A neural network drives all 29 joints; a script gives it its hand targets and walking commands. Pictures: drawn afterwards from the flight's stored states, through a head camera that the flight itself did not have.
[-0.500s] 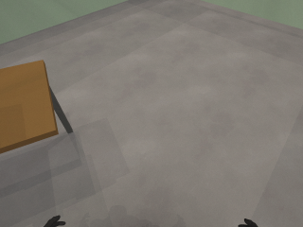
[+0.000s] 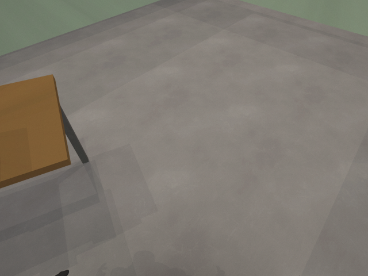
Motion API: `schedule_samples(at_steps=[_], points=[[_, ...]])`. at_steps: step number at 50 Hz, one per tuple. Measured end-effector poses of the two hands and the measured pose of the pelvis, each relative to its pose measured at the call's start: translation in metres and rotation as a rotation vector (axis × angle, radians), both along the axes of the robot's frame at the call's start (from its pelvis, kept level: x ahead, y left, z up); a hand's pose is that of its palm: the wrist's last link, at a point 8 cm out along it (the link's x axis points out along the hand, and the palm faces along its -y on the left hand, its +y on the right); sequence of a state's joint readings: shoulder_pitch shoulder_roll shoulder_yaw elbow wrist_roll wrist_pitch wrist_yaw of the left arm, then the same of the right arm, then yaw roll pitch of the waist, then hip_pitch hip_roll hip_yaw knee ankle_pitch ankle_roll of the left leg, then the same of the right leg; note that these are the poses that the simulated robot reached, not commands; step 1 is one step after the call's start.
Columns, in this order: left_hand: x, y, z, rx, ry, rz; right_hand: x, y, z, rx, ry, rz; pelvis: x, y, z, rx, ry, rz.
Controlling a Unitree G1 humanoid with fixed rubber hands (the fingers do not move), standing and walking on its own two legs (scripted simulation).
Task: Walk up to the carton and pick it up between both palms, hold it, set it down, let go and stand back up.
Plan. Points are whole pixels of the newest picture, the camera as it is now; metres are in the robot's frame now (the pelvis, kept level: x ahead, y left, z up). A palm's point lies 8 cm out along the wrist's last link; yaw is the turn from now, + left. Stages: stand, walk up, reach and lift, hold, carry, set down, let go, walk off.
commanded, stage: stand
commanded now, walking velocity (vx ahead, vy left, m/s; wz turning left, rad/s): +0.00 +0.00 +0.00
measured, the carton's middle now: out of the picture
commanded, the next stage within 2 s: none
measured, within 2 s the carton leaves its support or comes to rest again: neither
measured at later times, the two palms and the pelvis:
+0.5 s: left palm out of the picture +0.08 +0.29 -0.11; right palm out of the picture +0.06 -0.30 -0.12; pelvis +0.00 +0.00 +0.00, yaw -1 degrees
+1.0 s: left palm out of the picture +0.08 +0.29 -0.11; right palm out of the picture +0.06 -0.30 -0.12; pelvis +0.01 +0.00 +0.00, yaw -1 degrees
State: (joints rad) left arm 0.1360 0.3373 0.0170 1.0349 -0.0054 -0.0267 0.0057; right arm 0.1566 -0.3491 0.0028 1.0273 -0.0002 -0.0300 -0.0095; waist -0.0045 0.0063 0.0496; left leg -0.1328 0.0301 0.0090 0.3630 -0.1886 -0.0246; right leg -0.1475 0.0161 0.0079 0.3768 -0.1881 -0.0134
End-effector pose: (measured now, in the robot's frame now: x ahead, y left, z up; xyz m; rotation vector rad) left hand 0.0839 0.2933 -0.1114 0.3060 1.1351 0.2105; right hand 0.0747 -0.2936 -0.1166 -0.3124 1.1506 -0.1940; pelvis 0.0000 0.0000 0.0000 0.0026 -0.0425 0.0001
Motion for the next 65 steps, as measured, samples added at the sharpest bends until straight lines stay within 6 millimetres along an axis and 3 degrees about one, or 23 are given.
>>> schedule_samples(at_steps=[28,38,65], points=[[-0.002,-0.005,-0.002,-0.002,0.033,-0.004,-0.016,-0.007,-0.002,-0.006,0.050,-0.037,0.005,-0.002,0.001,0.000,0.004,-0.009],[0.004,-0.008,-0.003,-0.011,0.017,-0.005,-0.013,-0.007,0.000,-0.009,0.041,-0.044,0.007,-0.003,0.002,-0.002,0.003,-0.011],[-0.001,-0.001,-0.002,0.003,0.035,0.008,-0.011,-0.002,-0.001,-0.002,0.045,-0.050,0.009,-0.001,0.002,-0.002,0.001,-0.013]])
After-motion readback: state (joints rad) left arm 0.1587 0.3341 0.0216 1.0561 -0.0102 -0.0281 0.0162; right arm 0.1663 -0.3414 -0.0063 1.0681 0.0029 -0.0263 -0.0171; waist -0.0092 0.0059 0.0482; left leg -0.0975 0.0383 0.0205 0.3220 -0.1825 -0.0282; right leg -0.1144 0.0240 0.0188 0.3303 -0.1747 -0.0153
